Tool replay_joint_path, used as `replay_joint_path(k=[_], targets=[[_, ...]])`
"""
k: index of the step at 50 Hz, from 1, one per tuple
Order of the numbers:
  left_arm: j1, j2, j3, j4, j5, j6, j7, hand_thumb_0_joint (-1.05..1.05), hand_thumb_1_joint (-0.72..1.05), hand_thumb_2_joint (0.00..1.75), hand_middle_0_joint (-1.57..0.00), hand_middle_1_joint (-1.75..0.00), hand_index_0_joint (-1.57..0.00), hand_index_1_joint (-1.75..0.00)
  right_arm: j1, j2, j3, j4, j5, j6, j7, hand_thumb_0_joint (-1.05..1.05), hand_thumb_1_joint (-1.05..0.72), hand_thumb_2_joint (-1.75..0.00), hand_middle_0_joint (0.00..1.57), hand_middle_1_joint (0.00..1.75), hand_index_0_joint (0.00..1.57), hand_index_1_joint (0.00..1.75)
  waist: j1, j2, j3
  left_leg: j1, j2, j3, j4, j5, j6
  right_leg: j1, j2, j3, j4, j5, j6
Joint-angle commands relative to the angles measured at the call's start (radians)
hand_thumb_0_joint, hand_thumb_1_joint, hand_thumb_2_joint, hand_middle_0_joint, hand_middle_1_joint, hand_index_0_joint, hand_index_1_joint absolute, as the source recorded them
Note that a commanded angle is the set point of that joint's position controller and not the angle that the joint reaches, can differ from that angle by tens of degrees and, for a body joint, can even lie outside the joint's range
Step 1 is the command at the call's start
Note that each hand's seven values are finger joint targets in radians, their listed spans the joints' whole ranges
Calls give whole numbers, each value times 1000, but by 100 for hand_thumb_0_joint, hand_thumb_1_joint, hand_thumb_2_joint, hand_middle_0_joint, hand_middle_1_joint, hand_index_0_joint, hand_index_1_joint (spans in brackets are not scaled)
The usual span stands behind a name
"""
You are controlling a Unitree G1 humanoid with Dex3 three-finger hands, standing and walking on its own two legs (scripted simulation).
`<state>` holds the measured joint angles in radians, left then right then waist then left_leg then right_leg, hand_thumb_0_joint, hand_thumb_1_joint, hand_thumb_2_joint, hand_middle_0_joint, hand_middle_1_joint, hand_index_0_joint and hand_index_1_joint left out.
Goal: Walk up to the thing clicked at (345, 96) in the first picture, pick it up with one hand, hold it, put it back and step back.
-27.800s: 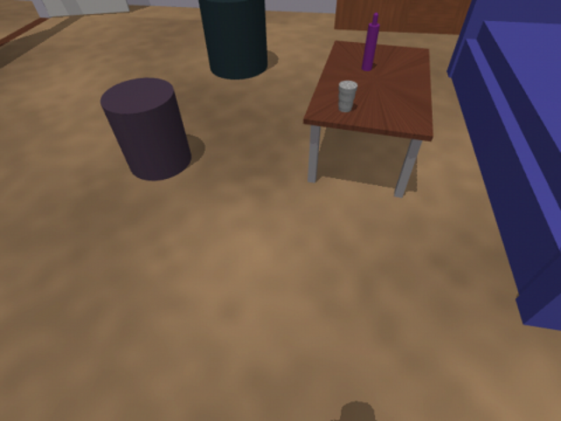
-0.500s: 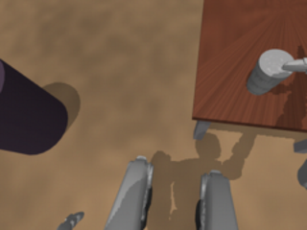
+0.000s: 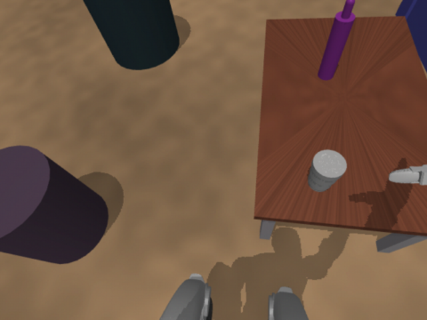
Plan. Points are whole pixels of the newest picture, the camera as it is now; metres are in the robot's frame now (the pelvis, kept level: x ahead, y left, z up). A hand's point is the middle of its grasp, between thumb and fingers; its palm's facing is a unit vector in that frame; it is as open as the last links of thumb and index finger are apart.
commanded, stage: home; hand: right
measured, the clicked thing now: (323, 173) +0.51 -0.20 -0.22
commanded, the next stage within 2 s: none
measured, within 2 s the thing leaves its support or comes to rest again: neither
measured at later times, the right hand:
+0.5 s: hand (366, 267) +0.25 -0.20 -0.02, palm faces +0.16 +0.94 -0.29, open 17.5 cm
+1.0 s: hand (347, 302) +0.19 -0.16 -0.01, palm faces +0.16 +0.95 -0.25, open 17.5 cm
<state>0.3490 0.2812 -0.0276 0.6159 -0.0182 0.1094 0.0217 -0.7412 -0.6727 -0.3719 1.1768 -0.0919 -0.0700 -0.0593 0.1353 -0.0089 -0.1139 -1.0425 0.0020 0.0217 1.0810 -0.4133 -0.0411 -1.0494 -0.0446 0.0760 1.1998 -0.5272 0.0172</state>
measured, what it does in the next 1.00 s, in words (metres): rises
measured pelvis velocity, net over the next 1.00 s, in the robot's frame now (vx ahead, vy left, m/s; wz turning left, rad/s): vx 0.03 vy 0.02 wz -0.04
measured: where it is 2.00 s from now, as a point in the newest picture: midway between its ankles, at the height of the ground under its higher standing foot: outside the picture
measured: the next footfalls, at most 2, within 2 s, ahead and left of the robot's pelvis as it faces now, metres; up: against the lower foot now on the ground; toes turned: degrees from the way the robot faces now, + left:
none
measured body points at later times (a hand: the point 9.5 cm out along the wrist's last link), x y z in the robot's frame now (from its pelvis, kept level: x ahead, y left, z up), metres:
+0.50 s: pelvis +0.04 +0.01 +0.06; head +0.07 +0.01 +0.51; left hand +0.19 +0.25 -0.04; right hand +0.24 -0.25 +0.00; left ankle +0.05 +0.15 -0.64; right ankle +0.02 -0.12 -0.64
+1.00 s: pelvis +0.03 +0.02 +0.05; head +0.05 +0.02 +0.50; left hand +0.20 +0.26 -0.03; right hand +0.18 -0.21 +0.01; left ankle +0.05 +0.15 -0.64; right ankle +0.02 -0.12 -0.64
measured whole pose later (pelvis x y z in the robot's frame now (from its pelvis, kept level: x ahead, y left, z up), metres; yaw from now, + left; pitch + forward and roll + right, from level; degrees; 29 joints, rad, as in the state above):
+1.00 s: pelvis +0.03 +0.02 +0.05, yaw -2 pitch +6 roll +1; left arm 0.26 0.21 -0.02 0.52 -0.03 -0.06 0.15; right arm 0.41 -0.18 0.01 0.12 0.02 0.19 -0.13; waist 0.01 -0.02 -0.07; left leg -0.56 0.02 0.02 0.87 -0.41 -0.02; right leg -0.53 -0.03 0.06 0.90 -0.47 0.04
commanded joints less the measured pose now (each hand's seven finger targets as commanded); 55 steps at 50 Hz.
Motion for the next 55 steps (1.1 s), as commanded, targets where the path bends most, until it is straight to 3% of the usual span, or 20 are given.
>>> replay_joint_path(k=[1, 2, 4, 5, 6, 7, 9, 11, 15, 16, 17, 19, 23, 25, 29, 34, 37, 41, 50, 55], targets=[[108, 166, 76, -101, -13, -12, 13, 0, 90, 90, -20, -29, -20, -30, 12, -95, 18, -280, 39, -4, -14, 0, 52, -7, 6, 6, 6, 6, -46, -120, -399, 359, -37, 55, -185, 262, 67, 405, 2, -29, -282, 389, -12], [98, 149, 63, -94, -18, -14, 14, 0, 90, 90, -20, -29, -20, -30, 52, 5, 88, -253, 53, 12, -11, 0, 49, -9, 6, 6, 6, 6, -31, -106, -345, 362, -37, 60, -206, 240, 66, 411, 4, -29, -310, 361, -11], [78, 152, 76, -113, -27, -21, 26, 0, 90, 90, -20, -29, -20, -30, 92, 12, 92, -421, 73, 22, -27, 0, 50, -8, 6, 6, 6, 6, -44, -112, -347, 405, -37, 61, -234, 260, 67, 466, 1, -24, -348, 382, -10], [73, 154, 80, -113, -33, -25, 34, 0, 90, 90, -20, -29, -20, -30, 88, -34, 68, -573, 79, 16, -36, 0, 54, -6, 6, 6, 5, 6, -69, -150, -398, 430, -35, 57, -241, 274, 68, 516, 3, -24, -363, 406, -4], [55, 153, 76, -110, -35, -27, 38, 0, 90, 90, -20, -29, -20, -30, 161, -41, 65, -519, 76, 29, -46, 0, 53, -7, 6, 6, 6, 6, -69, -152, -358, 437, -34, 58, -251, 260, 70, 517, 3, -28, -377, 393, -2], [50, 146, 78, -121, -36, -32, 47, 0, 90, 90, -20, -29, -20, -30, 164, -60, 49, -688, 87, 21, -57, 0, 54, -6, 5, 5, 5, 5, -93, -182, -396, 478, -31, 56, -262, 275, 70, 560, 3, -29, -395, 409, 3], [28, 128, 63, -111, -39, -43, 64, 0, 90, 90, -20, -29, -20, -30, 270, 8, 80, -611, 94, 34, -79, 0, 55, -6, 5, 5, 5, 5, -76, -132, -265, 478, -29, 58, -297, 228, 68, 533, 3, -30, -427, 339, -1], [12, 110, 59, -123, -36, -54, 80, 0, 90, 90, -20, -29, -20, -30, 325, 14, 79, -742, 100, 26, -96, 0, 56, -5, 5, 5, 5, 5, -98, -160, -277, 529, -21, 46, -323, 233, 68, 556, 11, -46, -447, 333, -5], [-38, 81, 54, -150, -33, -83, 97, 0, 90, 90, -20, -29, -20, -30, 508, 201, 181, -792, 119, 44, -94, 0, 57, -4, 5, 5, 5, 5, -93, -134, -197, 558, -19, 48, -353, 246, 66, 587, 17, -65, -473, 336, -7], [-45, 80, 60, -153, -32, -90, 98, 0, 90, 90, -20, -29, -20, -30, 563, 221, 195, -823, 121, 51, -94, 0, 57, -4, 5, 5, 5, 5, -97, -115, -197, 571, -19, 48, -354, 253, 65, 591, 16, -65, -479, 346, -6], [-63, 79, 58, -150, -31, -93, 101, 0, 90, 90, -20, -29, -20, -30, 532, 181, 183, -882, 121, 54, -100, 0, 58, -4, 5, 5, 5, 5, -105, -141, -207, 591, -14, 44, -361, 261, 65, 600, 19, -74, -473, 355, -6], [-86, 60, 57, -163, -32, -107, 101, 0, 90, 90, -20, -30, -20, -30, 725, 331, 293, -861, 132, 80, -85, 0, 59, -3, 5, 5, 5, 5, -94, -60, -132, 598, -19, 56, -372, 274, 57, 587, 20, -78, -479, 366, -11], [-130, 51, 62, -173, -32, -122, 102, 0, 90, 90, -20, -30, -20, -30, 897, 357, 329, -1004, 132, 111, -81, 0, 56, -5, 5, 5, 5, 5, -119, -16, -132, 635, -17, 57, -378, 290, 47, 594, 27, -86, -478, 384, -14], [-140, 47, 60, -189, -33, -129, 104, 0, 90, 90, -20, -30, -20, -30, 985, 378, 348, -1062, 133, 135, -79, 0, 57, -5, 5, 5, 5, 5, -106, 34, -134, 640, -20, 61, -371, 333, 40, 604, 27, -85, -464, 431, -17], [-171, 43, 56, -208, -27, -146, 120, 0, 90, 90, -20, -30, -20, -30, 1001, 316, 293, -1203, 126, 153, -84, 0, 58, -4, 5, 5, 5, 5, -106, 23, -105, 636, -6, 41, -383, 296, 28, 589, 40, -96, -455, 364, -26], [-168, 40, 54, -223, -17, -171, 141, 0, 90, 90, -20, -30, -20, -30, 1008, 336, 294, -1264, 119, 170, -87, 0, 58, -4, 5, 5, 5, 5, -96, -19, -84, 598, 1, 25, -378, 240, 30, 584, 46, -95, -449, 304, -26], [-168, 29, 46, -231, -10, -187, 145, 0, 90, 90, -20, -30, -20, -30, 1033, 379, 329, -1257, 116, 182, -86, 0, 56, -5, 5, 5, 5, 5, -91, -12, -87, 598, 8, 16, -382, 224, 28, 582, 50, -96, -435, 282, -28], [-172, 27, 47, -242, -5, -206, 144, 0, 90, 90, -20, -30, -20, -30, 1138, 409, 350, -1222, 108, 206, -88, 0, 56, -5, 5, 5, 5, 5, -114, 24, -86, 611, 10, 26, -381, 247, 26, 567, 56, -97, -424, 307, -27], [-181, 41, 55, -270, -6, -223, 134, 0, 90, 90, -20, -30, -20, -30, 1124, 354, 290, -1260, 105, 207, -94, 0, 57, -4, 5, 5, 5, 5, -141, 24, -65, 593, 5, 29, -376, 143, 27, 503, 55, -95, -430, 221, -25], [-165, 43, 57, -270, -5, -240, 138, 0, 90, 90, -20, -30, -20, -30, 1116, 386, 330, -1304, 103, 215, -96, 0, 57, -4, 5, 5, 5, 5, -124, -24, -95, 575, -6, 35, -339, 172, 35, 529, 43, -84, -427, 248, -17]])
